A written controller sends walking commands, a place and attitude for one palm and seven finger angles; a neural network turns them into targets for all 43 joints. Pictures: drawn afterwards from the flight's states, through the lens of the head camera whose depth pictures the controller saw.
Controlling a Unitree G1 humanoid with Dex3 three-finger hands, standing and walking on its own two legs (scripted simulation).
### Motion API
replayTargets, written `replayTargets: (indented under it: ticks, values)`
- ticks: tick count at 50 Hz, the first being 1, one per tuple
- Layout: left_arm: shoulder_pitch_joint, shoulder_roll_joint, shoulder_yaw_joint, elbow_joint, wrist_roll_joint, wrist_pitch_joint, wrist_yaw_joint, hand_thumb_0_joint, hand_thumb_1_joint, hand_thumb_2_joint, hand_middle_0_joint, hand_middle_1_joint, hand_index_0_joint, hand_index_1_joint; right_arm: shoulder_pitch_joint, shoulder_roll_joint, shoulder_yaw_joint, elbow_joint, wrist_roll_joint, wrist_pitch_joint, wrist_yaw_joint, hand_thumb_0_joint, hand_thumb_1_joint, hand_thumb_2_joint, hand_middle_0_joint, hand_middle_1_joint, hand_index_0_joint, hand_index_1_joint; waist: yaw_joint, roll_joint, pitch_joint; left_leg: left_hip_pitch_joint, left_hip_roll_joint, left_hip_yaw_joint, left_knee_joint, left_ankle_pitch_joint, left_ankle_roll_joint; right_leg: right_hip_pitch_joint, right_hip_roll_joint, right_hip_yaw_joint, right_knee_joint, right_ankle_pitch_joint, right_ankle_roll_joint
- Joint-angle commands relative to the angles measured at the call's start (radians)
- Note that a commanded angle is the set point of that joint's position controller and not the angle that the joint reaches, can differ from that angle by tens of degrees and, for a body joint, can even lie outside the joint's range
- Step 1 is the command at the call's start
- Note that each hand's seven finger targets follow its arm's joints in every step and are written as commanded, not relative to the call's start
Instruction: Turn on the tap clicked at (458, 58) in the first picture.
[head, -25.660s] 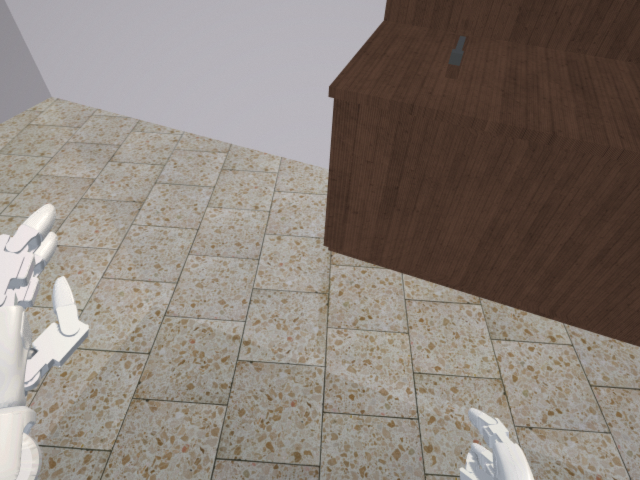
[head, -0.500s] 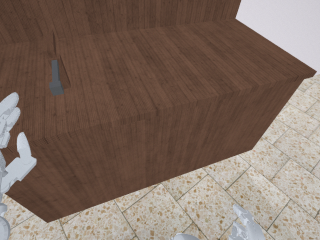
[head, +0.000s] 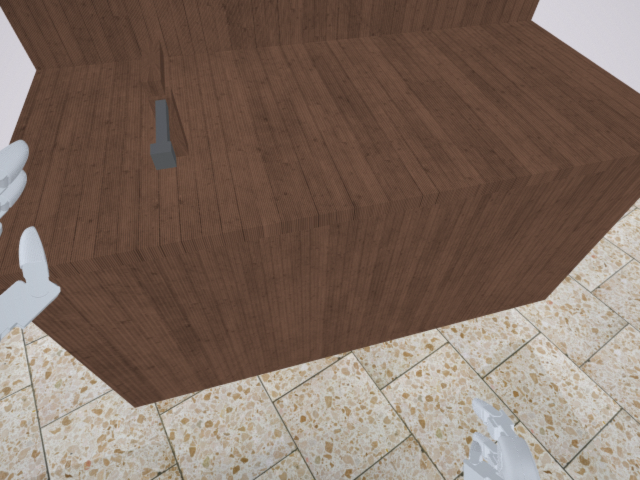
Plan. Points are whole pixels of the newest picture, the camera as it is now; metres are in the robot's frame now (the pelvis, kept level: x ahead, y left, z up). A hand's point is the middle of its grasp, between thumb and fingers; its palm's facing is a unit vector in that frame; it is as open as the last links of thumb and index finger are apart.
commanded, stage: look again from close up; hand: left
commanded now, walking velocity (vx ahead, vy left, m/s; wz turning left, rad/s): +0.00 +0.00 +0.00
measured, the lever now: (163, 155) +0.49 +0.27 +0.12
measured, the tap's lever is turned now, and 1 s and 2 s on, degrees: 0 0 0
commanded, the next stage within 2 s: shuffle to correct the standing spot in 0.24 s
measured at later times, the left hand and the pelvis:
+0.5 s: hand (17, 259) +0.24 +0.29 +0.20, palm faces +0.43 -0.85 -0.30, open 7.4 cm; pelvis +0.02 +0.04 +0.01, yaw -2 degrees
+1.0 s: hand (109, 198) +0.33 +0.25 +0.20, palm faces +0.38 -0.85 -0.36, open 7.4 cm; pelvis +0.10 +0.01 -0.01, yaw -3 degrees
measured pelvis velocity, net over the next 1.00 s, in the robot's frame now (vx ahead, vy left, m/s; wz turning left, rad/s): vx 0.10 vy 0.01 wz -0.05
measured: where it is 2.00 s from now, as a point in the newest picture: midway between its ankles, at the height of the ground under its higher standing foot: outside the picture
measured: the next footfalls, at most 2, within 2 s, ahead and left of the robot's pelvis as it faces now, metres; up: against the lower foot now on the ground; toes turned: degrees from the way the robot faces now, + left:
right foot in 1.14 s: +0.26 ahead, -0.07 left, +0.00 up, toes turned -6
left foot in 1.46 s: +0.22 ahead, +0.05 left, +0.00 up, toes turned +5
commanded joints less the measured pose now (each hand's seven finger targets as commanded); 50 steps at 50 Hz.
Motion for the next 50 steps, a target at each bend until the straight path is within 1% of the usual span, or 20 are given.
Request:
replayTargets:
  ticks: [1, 2, 3, 5, 11, 12, 15, 18, 21, 26, 32, 37, 40, 43, 44, 46, 47, 48, 49, 50]
  values:
    - [-0.212, 0.186, 0.177, 0.171, -0.028, -0.140, -0.011, 0.000, 0.900, 0.900, -0.200, -0.300, -0.200, -0.300, 0.009, -0.106, -0.030, -0.123, 0.001, -0.109, -0.002, 0.000, -0.900, -0.900, 0.200, 0.300, 0.200, 0.300, 0.013, -0.080, -0.147, -0.041, -0.043, 0.007, -0.026, 0.014, 0.023, 0.160, -0.236, 0.360, -0.280, 0.297, -0.070]
    - [-0.131, 0.012, 0.053, 0.332, -0.051, -0.115, -0.016, 0.000, 0.900, 0.900, -0.200, -0.300, -0.200, -0.300, 0.001, -0.106, -0.030, -0.115, 0.020, -0.113, 0.014, 0.000, -0.900, -0.900, 0.200, 0.300, 0.200, 0.300, -0.015, -0.009, -0.167, 0.034, -0.018, 0.030, -0.151, 0.078, 0.020, 0.181, -0.222, 0.289, -0.214, 0.331, -0.070]
    - [-0.137, 0.023, 0.016, 0.222, -0.048, -0.122, -0.018, 0.000, 0.900, 0.900, -0.200, -0.300, -0.200, -0.300, -0.010, -0.136, -0.035, -0.124, 0.017, -0.098, 0.025, 0.000, -0.900, -0.900, 0.200, 0.300, 0.200, 0.300, -0.010, 0.045, -0.195, 0.080, -0.030, 0.030, -0.178, 0.112, 0.026, 0.163, -0.172, 0.237, -0.191, 0.230, -0.028]
    - [-0.048, -0.018, -0.041, 0.174, -0.042, -0.113, -0.022, 0.000, 0.900, 0.900, -0.200, -0.300, -0.200, -0.300, -0.040, -0.143, -0.036, -0.132, 0.018, -0.079, 0.041, 0.000, -0.900, -0.900, 0.200, 0.300, 0.200, 0.300, 0.004, -0.021, -0.176, 0.069, 0.005, -0.007, -0.189, 0.169, 0.047, 0.150, -0.121, 0.182, -0.211, 0.070, 0.019]
    - [-0.088, 0.089, 0.043, 0.026, -0.010, -0.104, 0.002, 0.000, 0.900, 0.900, -0.200, -0.300, -0.200, -0.300, -0.093, -0.126, -0.010, -0.197, 0.007, -0.047, 0.023, 0.000, -0.900, -0.900, 0.200, 0.300, 0.200, 0.300, 0.007, -0.212, -0.118, -0.009, -0.003, -0.009, -0.256, -0.045, 0.054, 0.091, -0.086, 0.170, -0.323, -0.284, 0.031]
    - [-0.168, 0.188, 0.123, -0.070, -0.008, -0.115, 0.014, 0.000, 0.900, 0.900, -0.200, -0.300, -0.200, -0.300, -0.114, -0.126, -0.006, -0.200, -0.001, -0.045, 0.013, 0.000, -0.900, -0.900, 0.200, 0.300, 0.200, 0.300, 0.007, -0.129, -0.105, 0.014, -0.004, -0.004, -0.287, -0.045, 0.052, 0.069, -0.068, 0.165, -0.317, -0.291, 0.032]
    - [-0.236, 0.127, 0.084, -0.158, 0.001, -0.139, 0.018, 0.000, 0.900, 0.900, -0.200, -0.300, -0.200, -0.300, -0.114, -0.114, 0.004, -0.208, -0.011, -0.060, 0.003, 0.000, -0.900, -0.900, 0.200, 0.300, 0.200, 0.300, 0.005, 0.168, -0.129, -0.060, 0.032, -0.033, -0.377, -0.132, 0.070, 0.188, -0.031, 0.123, -0.214, -0.155, 0.031]
    - [-0.271, 0.116, 0.067, -0.222, 0.008, -0.147, 0.024, 0.000, 0.900, 0.900, -0.200, -0.300, -0.200, -0.300, -0.113, -0.115, 0.003, -0.203, -0.016, -0.089, 0.007, 0.000, -0.900, -0.900, 0.200, 0.300, 0.200, 0.300, 0.011, 0.298, -0.169, -0.101, 0.054, -0.039, -0.397, -0.115, 0.072, 0.308, -0.006, 0.063, -0.126, 0.006, 0.033]
    - [-0.219, 0.059, 0.017, -0.170, 0.005, -0.147, 0.021, 0.000, 0.900, 0.900, -0.200, -0.300, -0.200, -0.300, -0.096, -0.120, -0.005, -0.185, -0.019, -0.098, 0.016, 0.000, -0.900, -0.900, 0.200, 0.300, 0.200, 0.300, 0.008, 0.256, -0.186, -0.017, 0.062, -0.050, -0.365, -0.119, 0.076, 0.239, 0.004, 0.043, -0.117, -0.035, 0.019]
    - [-0.112, -0.030, -0.043, 0.053, 0.001, -0.108, 0.010, 0.000, 0.900, 0.900, -0.200, -0.300, -0.200, -0.300, -0.066, -0.128, -0.011, -0.167, -0.006, -0.059, 0.026, 0.000, -0.900, -0.900, 0.200, 0.300, 0.200, 0.300, -0.008, 0.065, -0.068, -0.058, 0.101, -0.103, -0.338, -0.158, 0.086, 0.131, 0.018, 0.027, -0.112, -0.082, 0.010]
    - [-0.196, 0.048, 0.011, -0.003, -0.008, -0.098, 0.010, 0.000, 0.900, 0.900, -0.200, -0.300, -0.200, -0.300, -0.095, -0.117, -0.005, -0.184, -0.005, -0.022, 0.017, 0.000, -0.900, -0.900, 0.200, 0.300, 0.200, 0.300, -0.021, 0.047, -0.096, 0.017, 0.054, -0.030, -0.194, 0.100, 0.065, 0.105, -0.004, 0.079, -0.092, 0.078, -0.020]
    - [-0.219, 0.113, 0.054, -0.222, -0.016, -0.116, 0.024, 0.000, 0.900, 0.900, -0.200, -0.300, -0.200, -0.300, -0.117, -0.105, -0.003, -0.200, -0.008, -0.029, 0.023, 0.000, -0.900, -0.900, 0.200, 0.300, 0.200, 0.300, -0.020, 0.079, -0.244, 0.082, -0.001, 0.050, 0.042, 0.384, 0.036, 0.212, -0.084, 0.186, -0.026, 0.418, -0.081]
    - [-0.130, 0.117, 0.080, -0.263, -0.026, -0.124, 0.045, 0.000, 0.900, 0.900, -0.200, -0.300, -0.200, -0.300, -0.110, -0.104, -0.013, -0.197, -0.005, -0.027, 0.029, 0.000, -0.900, -0.900, 0.200, 0.300, 0.200, 0.300, -0.010, 0.002, -0.313, 0.011, -0.029, 0.059, 0.172, 0.365, 0.033, 0.334, -0.150, 0.261, -0.020, 0.530, -0.134]
    - [-0.057, 0.111, 0.111, -0.245, -0.032, -0.133, 0.055, 0.000, 0.900, 0.900, -0.200, -0.300, -0.200, -0.300, -0.126, -0.095, -0.008, -0.189, -0.006, -0.012, 0.034, 0.000, -0.900, -0.900, 0.200, 0.300, 0.200, 0.300, -0.001, -0.034, -0.271, -0.117, -0.036, 0.047, 0.158, 0.047, 0.032, 0.395, -0.214, 0.315, -0.022, 0.564, -0.170]
    - [-0.047, 0.110, 0.119, -0.229, -0.035, -0.135, 0.058, 0.000, 0.900, 0.900, -0.200, -0.300, -0.200, -0.300, -0.115, -0.092, -0.005, -0.179, -0.009, -0.002, 0.031, 0.000, -0.900, -0.900, 0.200, 0.300, 0.200, 0.300, -0.010, -0.031, -0.241, -0.100, -0.024, 0.047, 0.070, -0.016, 0.040, 0.354, -0.212, 0.295, -0.013, 0.517, -0.149]
    - [-0.021, 0.080, 0.108, -0.177, -0.046, -0.126, 0.049, 0.000, 0.900, 0.900, -0.200, -0.300, -0.200, -0.300, -0.087, -0.109, -0.016, -0.173, -0.008, 0.016, 0.021, 0.000, -0.900, -0.900, 0.200, 0.300, 0.200, 0.300, -0.047, 0.068, -0.216, 0.160, 0.024, -0.016, -0.144, 0.219, 0.082, 0.105, -0.101, 0.147, 0.126, 0.363, -0.055]
    - [-0.008, 0.061, 0.095, -0.172, -0.053, -0.124, 0.039, 0.000, 0.900, 0.900, -0.200, -0.300, -0.200, -0.300, -0.092, -0.132, -0.025, -0.183, -0.003, 0.019, 0.014, 0.000, -0.900, -0.900, 0.200, 0.300, 0.200, 0.300, -0.065, 0.242, -0.191, 0.330, 0.149, -0.202, -0.195, 0.503, 0.135, -0.107, 0.005, 0.032, 0.310, 0.231, 0.015]
    - [-0.047, 0.062, 0.077, -0.162, -0.041, -0.134, 0.028, 0.000, 0.900, 0.900, -0.200, -0.300, -0.200, -0.300, -0.063, -0.121, -0.034, -0.164, -0.022, 0.027, 0.014, 0.000, -0.900, -0.900, 0.200, 0.300, 0.200, 0.300, -0.093, 0.300, -0.133, 0.446, 0.267, -0.379, -0.219, 0.742, 0.196, -0.343, 0.038, -0.014, 0.468, -0.196, 0.026]
    - [-0.078, 0.064, 0.084, -0.138, -0.032, -0.141, 0.021, 0.000, 0.900, 0.900, -0.200, -0.300, -0.200, -0.300, -0.040, -0.115, -0.040, -0.165, -0.028, 0.029, 0.025, 0.000, -0.900, -0.900, 0.200, 0.300, 0.200, 0.300, -0.094, 0.243, -0.085, 0.575, 0.296, -0.384, -0.201, 0.819, 0.221, -0.536, 0.048, -0.008, 0.520, -0.345, 0.010]
    - [-0.080, 0.058, 0.081, -0.102, -0.026, -0.134, 0.018, 0.000, 0.900, 0.900, -0.200, -0.300, -0.200, -0.300, -0.037, -0.128, -0.051, -0.167, -0.021, 0.032, 0.030, 0.000, -0.900, -0.900, 0.200, 0.300, 0.200, 0.300, -0.084, 0.143, -0.075, 0.659, 0.283, -0.300, -0.156, 0.889, 0.207, -0.637, 0.029, -0.005, 0.485, -0.337, -0.004]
